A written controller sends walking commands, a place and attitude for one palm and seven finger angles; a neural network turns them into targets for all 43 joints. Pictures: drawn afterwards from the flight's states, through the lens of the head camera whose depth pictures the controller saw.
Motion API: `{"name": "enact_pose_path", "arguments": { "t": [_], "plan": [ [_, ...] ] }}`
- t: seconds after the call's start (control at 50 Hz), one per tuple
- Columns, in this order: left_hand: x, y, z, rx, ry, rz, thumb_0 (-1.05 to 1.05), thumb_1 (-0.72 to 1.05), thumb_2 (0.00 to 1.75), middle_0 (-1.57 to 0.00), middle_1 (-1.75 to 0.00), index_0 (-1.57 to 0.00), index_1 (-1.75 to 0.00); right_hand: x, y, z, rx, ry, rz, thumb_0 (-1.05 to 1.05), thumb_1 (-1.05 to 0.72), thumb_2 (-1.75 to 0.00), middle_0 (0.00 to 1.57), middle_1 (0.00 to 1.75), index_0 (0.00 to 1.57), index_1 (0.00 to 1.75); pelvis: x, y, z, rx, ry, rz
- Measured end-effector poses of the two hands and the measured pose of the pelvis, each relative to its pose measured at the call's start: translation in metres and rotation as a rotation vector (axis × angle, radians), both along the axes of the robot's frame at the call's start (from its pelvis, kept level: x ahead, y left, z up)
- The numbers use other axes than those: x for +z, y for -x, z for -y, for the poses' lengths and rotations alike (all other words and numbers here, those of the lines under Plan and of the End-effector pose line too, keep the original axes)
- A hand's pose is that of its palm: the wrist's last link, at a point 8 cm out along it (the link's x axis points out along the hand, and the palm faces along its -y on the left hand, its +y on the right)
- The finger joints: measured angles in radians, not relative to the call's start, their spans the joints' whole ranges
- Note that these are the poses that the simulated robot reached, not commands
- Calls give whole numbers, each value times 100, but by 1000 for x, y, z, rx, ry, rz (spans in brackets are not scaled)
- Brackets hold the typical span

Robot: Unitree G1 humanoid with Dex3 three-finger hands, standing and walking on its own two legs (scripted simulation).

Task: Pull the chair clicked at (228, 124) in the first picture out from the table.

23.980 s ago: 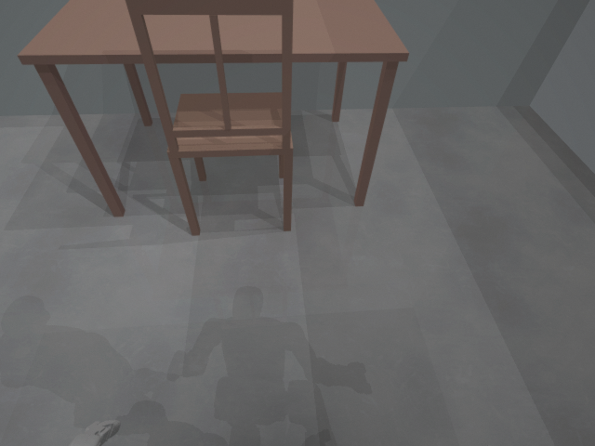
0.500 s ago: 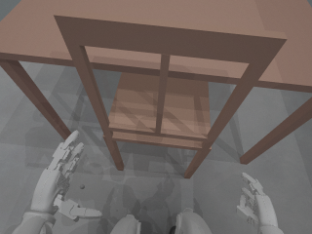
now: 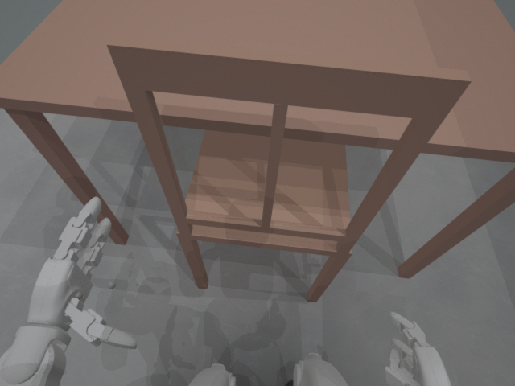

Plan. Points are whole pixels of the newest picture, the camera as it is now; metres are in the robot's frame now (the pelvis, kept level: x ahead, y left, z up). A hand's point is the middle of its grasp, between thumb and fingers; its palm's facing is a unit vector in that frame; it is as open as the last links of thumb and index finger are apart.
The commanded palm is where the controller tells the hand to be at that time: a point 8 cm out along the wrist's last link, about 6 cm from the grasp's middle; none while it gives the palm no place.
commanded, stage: raise the hand toward the chair's back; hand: left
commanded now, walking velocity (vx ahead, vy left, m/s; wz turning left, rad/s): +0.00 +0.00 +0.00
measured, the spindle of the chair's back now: (271, 177) +0.46 +0.00 +0.02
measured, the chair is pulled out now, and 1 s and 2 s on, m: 0.00 0.00 0.00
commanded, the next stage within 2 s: aim the fingers beside a spindle in 0.40 s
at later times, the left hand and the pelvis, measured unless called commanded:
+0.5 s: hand (116, 289) +0.24 +0.20 +0.04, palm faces -0.05 -1.00 -0.06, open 16.9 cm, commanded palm +0.22 +0.26 +0.04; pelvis +0.00 +0.00 +0.00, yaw +0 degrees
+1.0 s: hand (135, 276) +0.27 +0.19 +0.02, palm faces -0.06 -1.00 -0.06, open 16.9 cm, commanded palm +0.25 +0.25 +0.02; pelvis +0.00 -0.01 -0.01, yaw +0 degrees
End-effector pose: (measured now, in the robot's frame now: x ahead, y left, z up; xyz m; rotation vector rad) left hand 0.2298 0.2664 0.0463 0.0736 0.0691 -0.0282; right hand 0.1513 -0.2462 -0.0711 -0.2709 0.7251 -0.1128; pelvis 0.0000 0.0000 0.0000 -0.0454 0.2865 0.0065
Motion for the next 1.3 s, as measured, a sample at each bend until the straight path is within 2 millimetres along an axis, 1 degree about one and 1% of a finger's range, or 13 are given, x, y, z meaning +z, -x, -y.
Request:
{"name": "enact_pose_path", "arguments": {
  "t": [0.1, 0.16, 0.24, 0.3, 0.4, 0.54, 0.62, 0.72, 0.84, 0.9, 1.04, 1.2, 1.3],
  "plan": [
    [-11, 1, 8, -49, 34, -73, -1, -50, 30, -6, -8, -6, -8, 7, 2, 4, -18, 13, 15, 1, -91, -90, 20, 30, 21, 30, 3, -2, -2, -8, 0, 2],
    [-6, 2, 9, -38, 32, -38, -1, -50, 30, -6, -8, -6, -8, 11, 1, 4, -13, 21, 25, 1, -91, -90, 20, 30, 21, 30, 4, -2, -2, -9, -1, 3],
    [0, 1, 4, 3, 15, 25, -1, -50, 30, -6, -8, -6, -8, 10, -2, 2, 7, 20, 25, 1, -91, -90, 20, 30, 21, 30, 2, -2, -1, -3, 1, 3],
    [-2, 2, 2, 5, 8, 11, -1, -50, 30, -6, -8, -6, -8, 7, -5, -1, 18, 8, 22, 1, -91, -90, 20, 30, 21, 30, 1, -1, -1, 0, 3, 2],
    [-10, 5, 7, -33, 17, -55, -1, -50, 30, -6, -8, -6, -8, 6, -9, -6, 20, -11, 32, 1, -91, -90, 20, 30, 21, 30, 2, -1, -1, -2, 3, 2],
    [1, 4, 5, -5, 10, 11, -1, -50, 30, -6, -8, -6, -8, 5, -11, -8, 31, -17, 36, 1, -91, -90, 20, 30, 21, 30, 2, -2, 1, 0, 1, 2],
    [-6, 0, 5, -5, 14, -3, -1, -50, 30, -6, -8, -6, -8, 1, -10, -5, 35, -14, 27, 1, -91, -90, 20, 30, 21, 30, -1, 0, 2, 2, 0, -5],
    [-17, -6, 13, -41, 26, -42, -1, -50, 30, -6, -8, -6, -8, -2, -7, 1, 24, -2, 19, 1, -91, -90, 20, 30, 21, 30, -3, 1, 3, -1, -1, -14],
    [-10, -14, 20, -38, 16, 17, -1, -50, 30, -6, -8, -6, -8, -5, 0, 6, 12, 3, 4, 1, -91, -90, 20, 30, 21, 30, -5, 1, 5, -4, -4, -21],
    [-12, -18, 20, -30, 11, 19, -1, -50, 30, -6, -8, -6, -8, -9, 4, 8, 8, -2, -9, 1, -91, -90, 20, 30, 21, 30, -6, 2, 6, -5, -7, -27],
    [-28, -25, 18, -31, 9, -34, -1, -50, 30, -6, -8, -6, -8, -17, 11, 12, 0, -3, -37, 1, -91, -90, 20, 30, 21, 30, -10, 6, 9, -9, -11, -41],
    [-24, -39, 17, -31, 9, 28, -1, -50, 30, -6, -8, -6, -8, -24, 17, 14, -2, -1, -62, 1, -91, -90, 20, 30, 21, 30, -13, 7, 10, -12, -12, -55],
    [-37, -45, 15, -37, 24, -23, -1, -50, 30, -6, -8, -6, -8, -26, 19, 16, -9, 2, -70, 1, -91, -90, 20, 30, 21, 30, -15, 8, 9, -15, -13, -65]
  ]
}}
